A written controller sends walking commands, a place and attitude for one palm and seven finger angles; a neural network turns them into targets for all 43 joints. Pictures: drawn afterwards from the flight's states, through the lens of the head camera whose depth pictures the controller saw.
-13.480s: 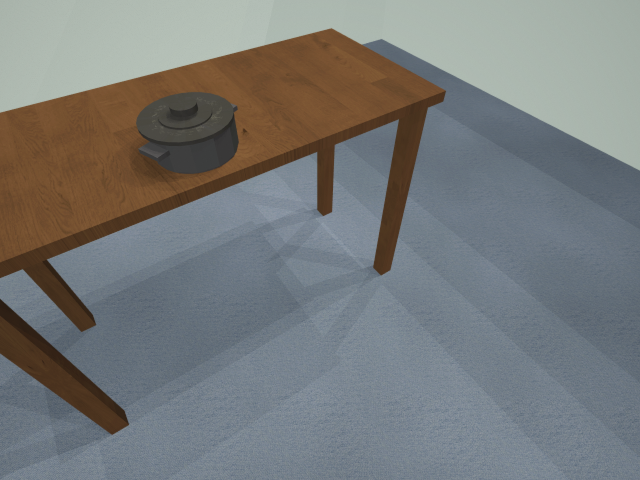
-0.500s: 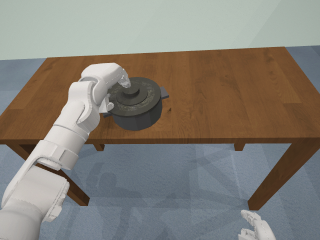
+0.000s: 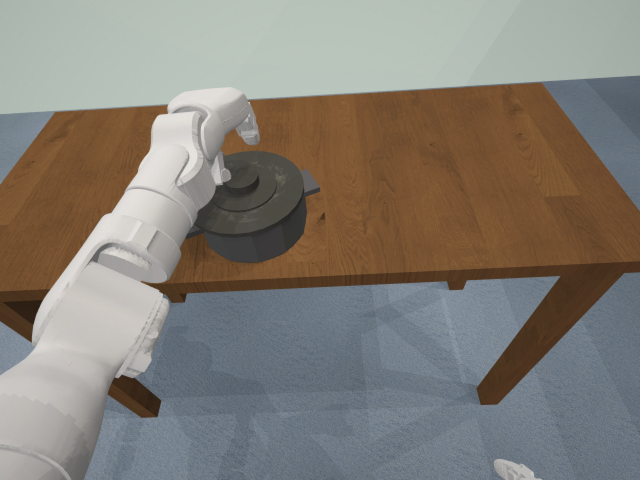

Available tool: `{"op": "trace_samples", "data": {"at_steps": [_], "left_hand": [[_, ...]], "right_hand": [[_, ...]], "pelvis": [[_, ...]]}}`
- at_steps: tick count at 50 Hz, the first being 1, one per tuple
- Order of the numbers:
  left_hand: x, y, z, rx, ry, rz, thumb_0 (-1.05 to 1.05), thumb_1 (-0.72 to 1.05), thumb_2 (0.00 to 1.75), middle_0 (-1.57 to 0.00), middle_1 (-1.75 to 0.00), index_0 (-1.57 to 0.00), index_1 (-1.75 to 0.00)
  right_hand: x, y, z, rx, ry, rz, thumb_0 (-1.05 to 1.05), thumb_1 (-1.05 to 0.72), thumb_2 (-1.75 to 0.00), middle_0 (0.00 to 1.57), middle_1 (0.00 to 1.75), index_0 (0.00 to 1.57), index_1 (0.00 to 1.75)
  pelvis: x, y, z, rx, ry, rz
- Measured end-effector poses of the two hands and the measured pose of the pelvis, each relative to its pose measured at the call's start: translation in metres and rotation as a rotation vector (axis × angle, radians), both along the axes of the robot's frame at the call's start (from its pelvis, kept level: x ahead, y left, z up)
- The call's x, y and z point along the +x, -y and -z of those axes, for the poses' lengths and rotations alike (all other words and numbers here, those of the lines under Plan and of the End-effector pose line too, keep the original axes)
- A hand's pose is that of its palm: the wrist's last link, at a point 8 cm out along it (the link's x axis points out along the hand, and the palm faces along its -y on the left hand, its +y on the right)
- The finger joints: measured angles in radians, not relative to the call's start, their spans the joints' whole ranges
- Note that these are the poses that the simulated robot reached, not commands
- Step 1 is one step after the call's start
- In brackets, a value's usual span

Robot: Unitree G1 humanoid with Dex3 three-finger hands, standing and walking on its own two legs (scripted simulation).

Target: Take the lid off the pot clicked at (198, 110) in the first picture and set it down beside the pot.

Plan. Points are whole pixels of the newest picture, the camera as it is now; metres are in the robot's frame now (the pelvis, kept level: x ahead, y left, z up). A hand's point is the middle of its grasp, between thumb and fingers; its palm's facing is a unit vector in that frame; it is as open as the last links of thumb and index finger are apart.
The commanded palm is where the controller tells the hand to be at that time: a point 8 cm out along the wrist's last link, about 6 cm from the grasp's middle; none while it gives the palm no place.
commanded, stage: move the open hand above the knob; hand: left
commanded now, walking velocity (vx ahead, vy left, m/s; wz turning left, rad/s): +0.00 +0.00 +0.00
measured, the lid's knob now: (241, 179) +0.52 +0.13 +0.09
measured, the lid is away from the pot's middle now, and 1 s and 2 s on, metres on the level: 0.00 0.00 0.00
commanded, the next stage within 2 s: lower the open fingers around the knob in 0.70 s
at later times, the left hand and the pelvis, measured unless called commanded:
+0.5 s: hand (229, 147) +0.49 +0.12 +0.17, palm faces -0.28 -0.04 -0.96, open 10.0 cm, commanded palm +0.48 +0.13 +0.22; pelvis -0.01 +0.00 +0.00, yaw -2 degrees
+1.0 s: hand (230, 153) +0.48 +0.12 +0.17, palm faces -0.35 -0.04 -0.94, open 10.0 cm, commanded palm +0.48 +0.13 +0.21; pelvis +0.00 +0.00 +0.00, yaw -1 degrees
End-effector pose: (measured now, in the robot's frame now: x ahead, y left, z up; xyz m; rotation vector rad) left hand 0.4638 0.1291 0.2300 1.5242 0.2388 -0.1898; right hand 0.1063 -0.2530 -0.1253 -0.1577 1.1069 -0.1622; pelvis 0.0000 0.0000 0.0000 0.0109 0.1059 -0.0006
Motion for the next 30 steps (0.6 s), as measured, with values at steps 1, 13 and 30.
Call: {"op": "trace_samples", "data": {"at_steps": [1,13,30], "left_hand": [[0.002,0.001,0.0,0.002,-0.009,-0.008,0.0,-0.33,1.54,-0.86,-0.08,-0.86,-0.08],[0.014,0.013,0.001,-0.02,-0.017,0.014,0.0,-0.33,1.54,-0.86,-0.08,-0.86,-0.08],[0.017,0.003,0.0,0.005,-0.015,-0.01,0.0,-0.33,1.54,-0.86,-0.08,-0.86,-0.08]], "right_hand": [[-0.004,0.001,0.001,-0.002,-0.01,0.006,0.0,-0.9,-0.9,0.2,0.3,0.2,0.3],[-0.049,0.006,0.008,-0.006,-0.091,0.081,0.0,-0.9,-0.9,0.2,0.3,0.2,0.3],[-0.054,0.011,0.006,-0.022,-0.082,0.098,0.0,-0.9,-0.9,0.2,0.3,0.2,0.3]], "pelvis": [[-0.001,0.0,0.0,0.0,-0.002,0.0],[-0.003,-0.001,0.0,0.003,-0.02,0.025],[-0.004,0.0,0.001,0.003,-0.03,0.028]]}}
